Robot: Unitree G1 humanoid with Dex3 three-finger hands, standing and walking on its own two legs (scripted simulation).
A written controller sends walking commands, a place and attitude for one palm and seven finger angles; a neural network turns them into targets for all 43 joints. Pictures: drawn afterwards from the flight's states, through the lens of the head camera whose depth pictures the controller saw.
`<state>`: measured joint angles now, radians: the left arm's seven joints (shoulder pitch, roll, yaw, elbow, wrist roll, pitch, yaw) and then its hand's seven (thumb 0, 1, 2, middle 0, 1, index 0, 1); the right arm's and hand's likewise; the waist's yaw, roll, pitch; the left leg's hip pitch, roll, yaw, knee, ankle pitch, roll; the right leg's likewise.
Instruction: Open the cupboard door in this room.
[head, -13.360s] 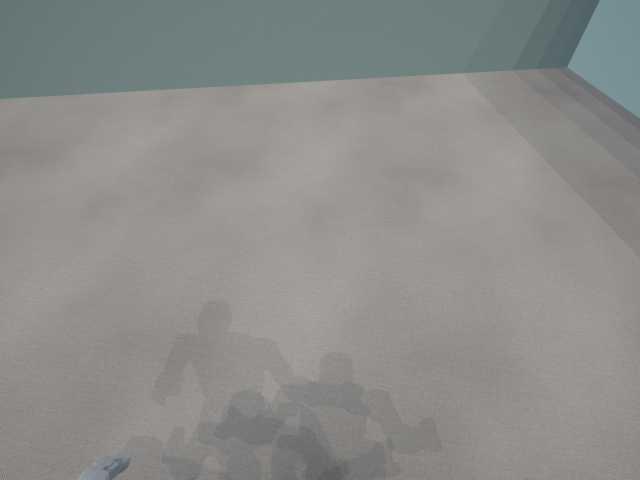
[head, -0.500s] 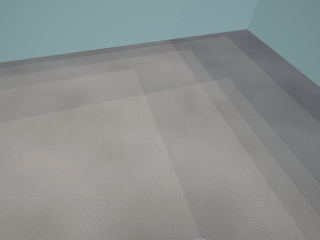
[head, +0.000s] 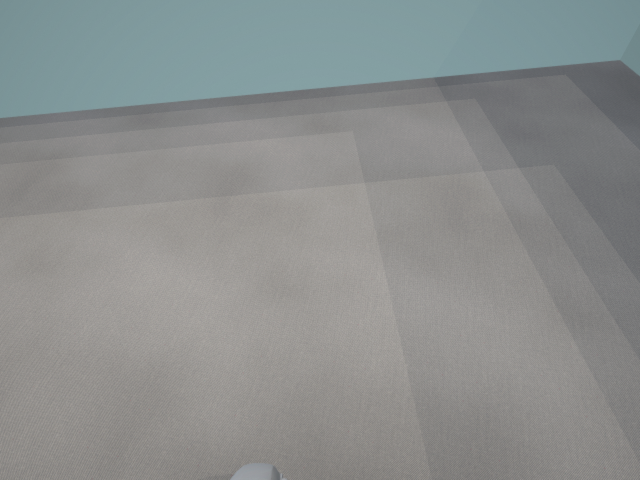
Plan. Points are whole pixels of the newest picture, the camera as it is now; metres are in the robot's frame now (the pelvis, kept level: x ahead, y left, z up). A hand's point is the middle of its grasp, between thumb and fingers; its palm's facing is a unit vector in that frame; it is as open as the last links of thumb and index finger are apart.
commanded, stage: turn or walk to find it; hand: left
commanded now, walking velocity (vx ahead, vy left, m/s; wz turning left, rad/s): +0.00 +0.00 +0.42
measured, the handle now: out of the picture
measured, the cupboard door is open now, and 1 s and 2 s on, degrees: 0 0 0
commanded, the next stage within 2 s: none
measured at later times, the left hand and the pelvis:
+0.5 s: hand out of the picture +0.00 +0.26 -0.17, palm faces +0.23 -0.94 -0.26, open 7.4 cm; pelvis -0.03 +0.04 +0.00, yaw +11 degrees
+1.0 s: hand out of the picture -0.06 +0.18 -0.15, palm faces +0.43 -0.86 -0.28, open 7.3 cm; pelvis -0.04 -0.02 +0.00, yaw +25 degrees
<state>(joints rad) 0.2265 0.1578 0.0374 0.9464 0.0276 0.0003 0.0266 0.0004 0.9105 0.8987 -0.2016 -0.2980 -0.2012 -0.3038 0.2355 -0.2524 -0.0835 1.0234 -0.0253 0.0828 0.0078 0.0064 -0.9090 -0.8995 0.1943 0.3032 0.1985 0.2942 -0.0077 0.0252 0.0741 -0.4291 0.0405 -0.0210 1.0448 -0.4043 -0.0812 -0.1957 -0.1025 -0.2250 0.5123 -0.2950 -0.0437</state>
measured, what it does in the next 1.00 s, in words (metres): steps on the spot, turning left: left foot, then right foot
